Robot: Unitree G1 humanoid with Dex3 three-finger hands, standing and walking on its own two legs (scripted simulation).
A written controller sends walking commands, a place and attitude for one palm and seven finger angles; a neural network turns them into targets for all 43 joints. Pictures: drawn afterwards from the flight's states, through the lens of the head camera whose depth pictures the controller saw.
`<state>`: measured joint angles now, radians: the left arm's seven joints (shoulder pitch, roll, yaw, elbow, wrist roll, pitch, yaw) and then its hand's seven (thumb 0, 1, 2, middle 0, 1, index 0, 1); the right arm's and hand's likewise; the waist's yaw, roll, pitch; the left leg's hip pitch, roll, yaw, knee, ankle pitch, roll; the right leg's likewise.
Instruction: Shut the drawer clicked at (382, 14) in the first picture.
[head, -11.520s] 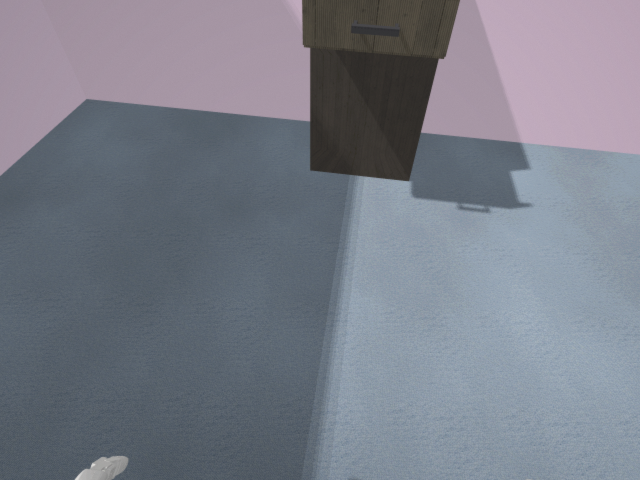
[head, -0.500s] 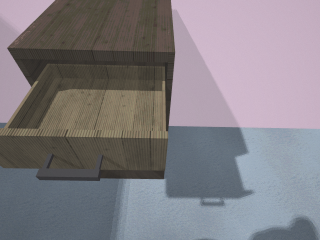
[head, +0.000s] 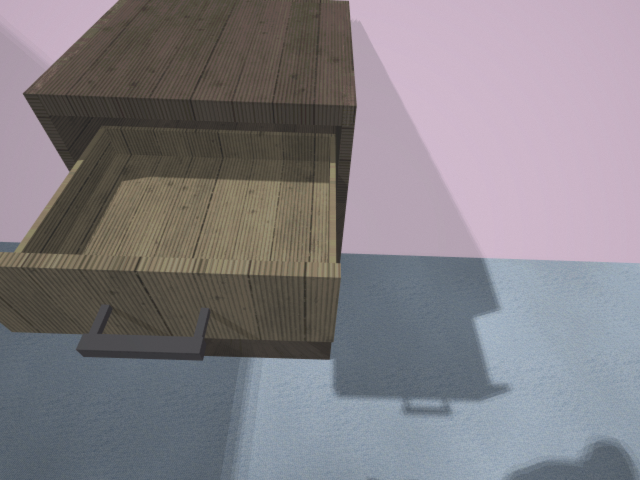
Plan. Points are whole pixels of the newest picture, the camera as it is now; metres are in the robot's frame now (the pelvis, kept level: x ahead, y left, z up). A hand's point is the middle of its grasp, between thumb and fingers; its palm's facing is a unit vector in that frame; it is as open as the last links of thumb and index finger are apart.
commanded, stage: raise the hand and make a fist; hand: left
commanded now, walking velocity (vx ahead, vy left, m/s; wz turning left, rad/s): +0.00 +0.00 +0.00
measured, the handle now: (148, 330) +0.27 +0.23 +0.04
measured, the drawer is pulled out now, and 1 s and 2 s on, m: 0.29 0.29 0.29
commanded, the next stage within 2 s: bring the fist close to the handle in 1.82 s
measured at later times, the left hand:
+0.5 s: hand out of the picture +0.11 +0.17 +0.01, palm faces +0.11 -0.99 -0.07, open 5.1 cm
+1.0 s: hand out of the picture +0.11 +0.19 +0.06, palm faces +0.09 -0.99 -0.08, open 3.2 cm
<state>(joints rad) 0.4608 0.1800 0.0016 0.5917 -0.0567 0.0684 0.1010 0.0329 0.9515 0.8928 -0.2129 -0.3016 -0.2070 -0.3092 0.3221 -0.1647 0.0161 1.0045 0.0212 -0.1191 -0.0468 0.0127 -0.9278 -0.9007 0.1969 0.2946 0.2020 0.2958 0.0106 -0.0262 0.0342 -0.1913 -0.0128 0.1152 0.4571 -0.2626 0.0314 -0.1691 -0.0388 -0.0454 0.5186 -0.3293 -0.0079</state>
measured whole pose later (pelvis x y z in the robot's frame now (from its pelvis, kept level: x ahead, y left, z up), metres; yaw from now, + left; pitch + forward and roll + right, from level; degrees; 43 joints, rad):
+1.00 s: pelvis -0.03 -0.01 -0.03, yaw +4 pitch +4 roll -2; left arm 0.68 0.23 0.16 -0.34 -0.28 -0.28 -0.26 0.02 0.90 0.89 -1.11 -1.28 -1.11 -1.29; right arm 0.22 -0.25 -0.01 0.59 0.06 -0.35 -0.05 0.01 -0.91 -0.90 0.19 0.29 0.20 0.30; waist 0.04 0.03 -0.08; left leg -0.52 0.02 0.03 0.83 -0.38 0.03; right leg -0.42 -0.01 -0.10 0.79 -0.44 -0.01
